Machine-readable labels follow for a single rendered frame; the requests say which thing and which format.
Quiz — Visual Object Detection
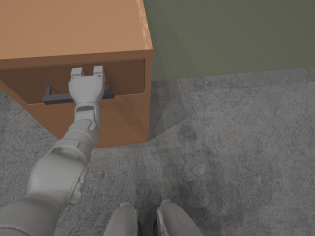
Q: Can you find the robot left upper arm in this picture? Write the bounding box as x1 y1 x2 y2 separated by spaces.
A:
0 152 89 236

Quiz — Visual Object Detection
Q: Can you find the drawer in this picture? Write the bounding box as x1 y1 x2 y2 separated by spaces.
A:
0 58 144 104

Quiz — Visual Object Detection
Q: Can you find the handle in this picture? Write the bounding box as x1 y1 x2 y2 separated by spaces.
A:
43 80 115 105

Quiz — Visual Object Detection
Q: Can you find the robot left hand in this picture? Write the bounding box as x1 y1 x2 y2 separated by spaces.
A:
68 65 106 105

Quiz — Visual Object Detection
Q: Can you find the robot left thigh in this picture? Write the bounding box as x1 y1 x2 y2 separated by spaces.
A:
103 206 138 236

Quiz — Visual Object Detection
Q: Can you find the left robot forearm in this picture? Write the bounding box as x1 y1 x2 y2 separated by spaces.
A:
27 102 101 192

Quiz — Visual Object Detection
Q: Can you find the robot right thigh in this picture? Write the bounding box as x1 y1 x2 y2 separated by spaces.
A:
156 203 204 236

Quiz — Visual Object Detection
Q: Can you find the robot thigh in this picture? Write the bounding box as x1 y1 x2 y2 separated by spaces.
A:
103 206 138 236
156 203 204 236

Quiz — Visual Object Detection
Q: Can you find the cabinet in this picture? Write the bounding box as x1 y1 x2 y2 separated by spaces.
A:
0 0 153 148

